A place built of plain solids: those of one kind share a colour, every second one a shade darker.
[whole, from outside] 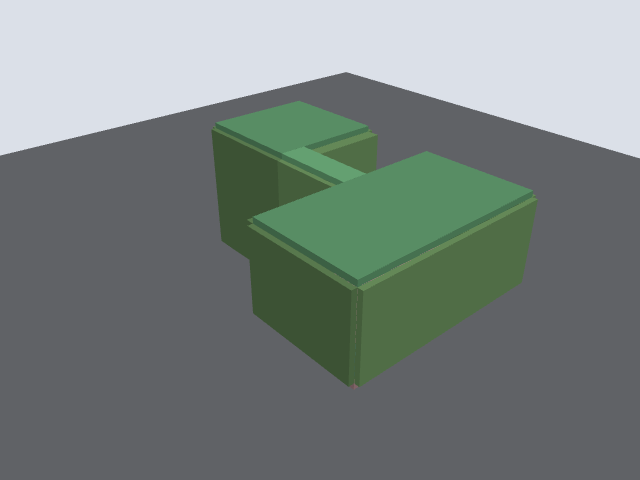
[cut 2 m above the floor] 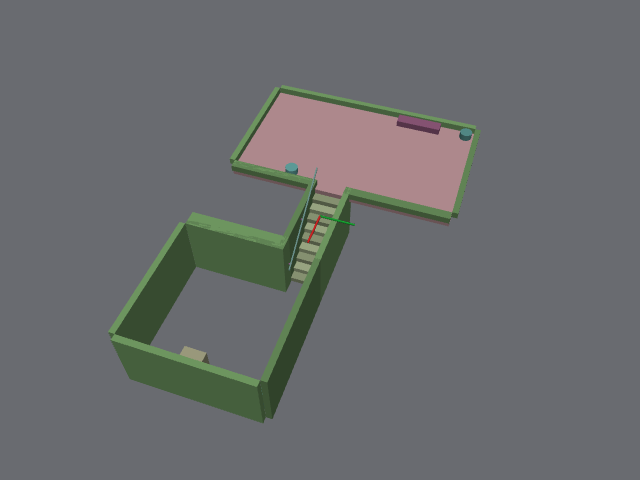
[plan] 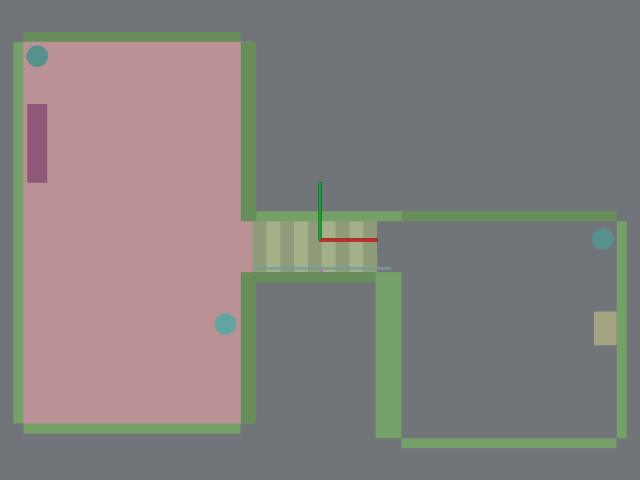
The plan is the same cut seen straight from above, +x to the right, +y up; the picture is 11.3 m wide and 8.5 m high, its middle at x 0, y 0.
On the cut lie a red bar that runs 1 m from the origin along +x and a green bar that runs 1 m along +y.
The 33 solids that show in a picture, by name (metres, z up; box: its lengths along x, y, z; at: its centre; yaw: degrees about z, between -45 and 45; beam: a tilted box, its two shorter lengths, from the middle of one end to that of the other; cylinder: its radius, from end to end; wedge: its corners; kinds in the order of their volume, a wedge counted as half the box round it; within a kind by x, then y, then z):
{
 "wall_1": {"box": [0.18, 6.76, 2.76], "at": [-5.34, 0.13, 3.18]},
 "wall_2": {"box": [3.85, 0.18, 2.76], "at": [-3.33, -3.34, 3.18]},
 "wall_3": {"box": [3.85, 0.18, 2.76], "at": [-3.33, 3.6, 3.18]},
 "wall_4": {"box": [0.18, 2.68, 2.76], "at": [-1.32, -1.91, 3.18]},
 "wall_5": {"box": [0.18, 3.18, 2.76], "at": [-1.32, 1.92, 3.18]},
 "wall_6": {"box": [0.28, 2.68, 2.76], "at": [-1.27, -1.91, 3.18]},
 "wall_7": {"box": [0.28, 3.18, 2.76], "at": [-1.27, 1.92, 3.18]},
 "wall_8": {"box": [2.85, 0.18, 4.61], "at": [0.02, -0.66, 2.26]},
 "wall_9": {"box": [2.85, 0.18, 4.61], "at": [0.02, 0.42, 2.26]},
 "wall_10": {"box": [0.46, 2.94, 4.61], "at": [1.21, -2.04, 2.26]},
 "wall_11": {"box": [0.18, 2.94, 4.61], "at": [1.35, -2.04, 2.26]},
 "wall_12": {"box": [3.81, 0.18, 4.61], "at": [3.35, -3.6, 2.26]},
 "wall_13": {"box": [3.81, 0.18, 4.61], "at": [3.35, 0.42, 2.26]},
 "wall_14": {"box": [0.18, 3.84, 4.61], "at": [5.34, -1.59, 2.26]},
 "roof_1": {"box": [3.85, 6.76, 0.2], "at": [-3.33, 0.13, 4.66]},
 "roof_2": {"box": [2.85, 0.9, 0.2], "at": [0.02, -0.12, 4.66]},
 "roof_3": {"box": [3.81, 3.84, 0.2], "at": [3.35, -1.59, 4.66]},
 "floor_1": {"wedge": [[-5.25, -3.25, 1.59], [-5.25, -3.25, 1.8], [-5.25, 3.51, 1.59], [-5.25, 3.51, 1.8], [-1.21, -3.25, 1.59], [-1.21, 3.51, 1.59], [-1.19, -3.25, 1.8], [-1.19, 3.51, 1.8]]},
 "machine_1": {"box": [0.4, 0.6, 1.75], "at": [5.05, -1.57, 0.82]},
 "tread_1": {"wedge": [[-1.23, -0.57, 1.48], [-1.23, 0.33, 1.48], [-1.21, -0.57, 1.62], [-1.21, 0.33, 1.62], [-0.98, -0.57, 1.3], [-0.98, 0.33, 1.3], [-0.95, -0.57, 1.62], [-0.95, 0.33, 1.62]]},
 "tread_2": {"wedge": [[-0.98, -0.57, 1.3], [-0.98, 0.33, 1.3], [-0.97, -0.57, 1.44], [-0.97, 0.33, 1.44], [-0.74, -0.57, 1.11], [-0.74, 0.33, 1.11], [-0.7, -0.57, 1.44], [-0.7, 0.33, 1.44]]},
 "tread_3": {"wedge": [[-0.74, -0.57, 1.12], [-0.74, 0.33, 1.12], [-0.72, -0.57, 1.26], [-0.72, 0.33, 1.26], [-0.49, -0.57, 0.94], [-0.49, 0.33, 0.94], [-0.46, -0.57, 1.26], [-0.46, 0.33, 1.26]]},
 "tread_4": {"wedge": [[-0.49, -0.57, 0.94], [-0.49, 0.33, 0.94], [-0.48, -0.57, 1.08], [-0.48, 0.33, 1.08], [-0.25, -0.57, 0.76], [-0.25, 0.33, 0.75], [-0.21, -0.57, 1.08], [-0.21, 0.33, 1.08]]},
 "tread_5": {"wedge": [[-0.25, -0.57, 0.76], [-0.25, 0.33, 0.76], [-0.24, -0.57, 0.9], [-0.23, 0.33, 0.9], [0.0, -0.57, 0.57], [0.0, 0.33, 0.57], [0.03, -0.57, 0.9], [0.03, 0.33, 0.9]]},
 "tread_6": {"wedge": [[0.0, -0.57, 0.58], [0.0, 0.33, 0.58], [0.01, -0.57, 0.72], [0.01, 0.33, 0.72], [0.24, -0.57, 0.39], [0.24, 0.33, 0.4], [0.28, -0.57, 0.72], [0.28, 0.33, 0.72]]},
 "tread_7": {"wedge": [[0.24, -0.57, 0.4], [0.24, 0.33, 0.4], [0.25, -0.57, 0.54], [0.25, 0.33, 0.54], [0.49, -0.57, 0.21], [0.49, 0.33, 0.21], [0.52, -0.57, 0.54], [0.52, 0.33, 0.54]]},
 "tread_8": {"wedge": [[0.49, -0.57, 0.22], [0.49, 0.33, 0.22], [0.5, -0.57, 0.36], [0.5, 0.33, 0.36], [0.73, -0.57, 0.03], [0.73, 0.33, 0.03], [0.77, -0.57, 0.36], [0.77, 0.33, 0.36]]},
 "tread_9": {"wedge": [[0.73, -0.57, 0.02], [0.73, 0.33, 0.02], [0.75, -0.57, 0.18], [0.75, 0.33, 0.18], [0.99, -0.57, -0.04], [0.99, 0.33, -0.04], [1.01, -0.57, 0.18], [1.01, 0.33, 0.18]]},
 "bin_1": {"cylinder": 0.19, "from": [-5.01, 3.25, 1.8], "to": [-5.01, 3.25, 2.55]},
 "bin_2": {"cylinder": 0.19, "from": [-1.67, -1.49, 1.8], "to": [-1.67, -1.49, 2.55]},
 "bin_3": {"cylinder": 0.19, "from": [5.01, 0.02, 0.0], "to": [5.01, 0.02, 0.62]},
 "bench_1": {"box": [0.36, 1.4, 0.45], "at": [-5.01, 1.71, 2.02]},
 "guard_rail_1": {"wedge": [[-1.19, -0.52, 2.66], [-1.19, -0.52, 2.71], [-1.19, -0.48, 2.66], [-1.19, -0.48, 2.71], [1.25, -0.52, 0.86], [1.25, -0.52, 0.91], [1.25, -0.48, 0.86], [1.25, -0.48, 0.91]]}
}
